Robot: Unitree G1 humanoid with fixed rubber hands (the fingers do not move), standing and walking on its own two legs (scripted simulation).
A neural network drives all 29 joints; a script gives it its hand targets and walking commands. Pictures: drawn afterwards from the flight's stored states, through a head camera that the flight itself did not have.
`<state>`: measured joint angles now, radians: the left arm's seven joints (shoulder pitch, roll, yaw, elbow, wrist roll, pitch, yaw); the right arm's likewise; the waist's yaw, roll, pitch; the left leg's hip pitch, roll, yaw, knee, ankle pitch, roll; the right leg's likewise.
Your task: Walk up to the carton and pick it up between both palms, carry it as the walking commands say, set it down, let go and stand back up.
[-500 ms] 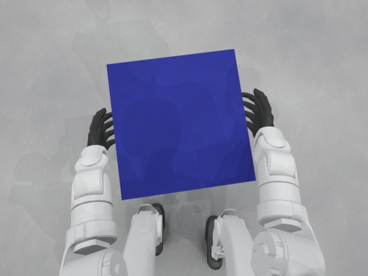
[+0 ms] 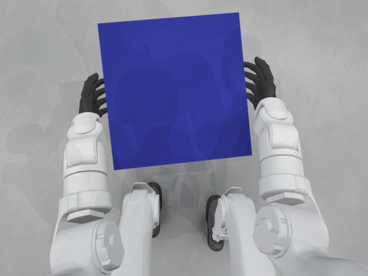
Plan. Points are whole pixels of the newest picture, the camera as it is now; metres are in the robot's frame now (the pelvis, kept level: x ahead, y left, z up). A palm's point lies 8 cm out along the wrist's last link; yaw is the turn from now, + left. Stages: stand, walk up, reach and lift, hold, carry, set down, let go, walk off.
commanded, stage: set down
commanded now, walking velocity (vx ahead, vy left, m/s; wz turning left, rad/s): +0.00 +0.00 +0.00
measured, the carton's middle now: (176, 99) +0.49 +0.04 -0.18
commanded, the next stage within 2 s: none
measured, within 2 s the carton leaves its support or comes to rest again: neither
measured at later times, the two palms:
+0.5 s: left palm (104, 112) +0.46 +0.22 -0.20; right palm (247, 100) +0.49 -0.13 -0.17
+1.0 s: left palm (116, 109) +0.48 +0.21 -0.28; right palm (240, 103) +0.51 -0.14 -0.26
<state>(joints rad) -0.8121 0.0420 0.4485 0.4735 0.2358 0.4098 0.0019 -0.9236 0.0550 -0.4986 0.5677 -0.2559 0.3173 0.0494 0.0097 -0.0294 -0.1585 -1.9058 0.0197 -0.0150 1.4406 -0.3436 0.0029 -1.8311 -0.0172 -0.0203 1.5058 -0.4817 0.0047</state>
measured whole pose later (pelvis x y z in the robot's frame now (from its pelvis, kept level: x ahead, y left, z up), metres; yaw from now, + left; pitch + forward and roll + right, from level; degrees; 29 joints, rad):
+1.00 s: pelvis -0.02 +0.00 -0.12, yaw -1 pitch +45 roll -2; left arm -1.18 0.25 0.35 0.73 0.10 0.32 0.05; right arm -1.25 -0.07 -0.49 0.73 -0.15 0.26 -0.04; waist 0.01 -0.05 0.13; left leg -2.25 0.02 -0.03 1.87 -0.41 0.00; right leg -2.16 -0.01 -0.02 1.94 -0.57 0.01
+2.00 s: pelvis -0.03 -0.01 -0.18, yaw +0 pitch +35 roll -1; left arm -1.48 0.42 0.22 1.04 -0.09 0.23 0.04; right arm -1.49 -0.24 -0.29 0.95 0.03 0.22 -0.08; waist 0.01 -0.04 0.45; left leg -2.26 0.02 -0.04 2.07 -0.42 -0.01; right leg -2.17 0.00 -0.02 2.17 -0.60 0.00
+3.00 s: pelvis -0.02 -0.01 -0.19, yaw -1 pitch +38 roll -1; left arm -1.48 0.43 0.29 1.10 -0.09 0.16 -0.01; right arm -1.49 -0.24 -0.29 0.97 0.03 0.18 -0.05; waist 0.02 -0.03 0.41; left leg -2.31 0.03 -0.04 2.12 -0.46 -0.02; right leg -2.23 0.02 -0.01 2.20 -0.63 0.00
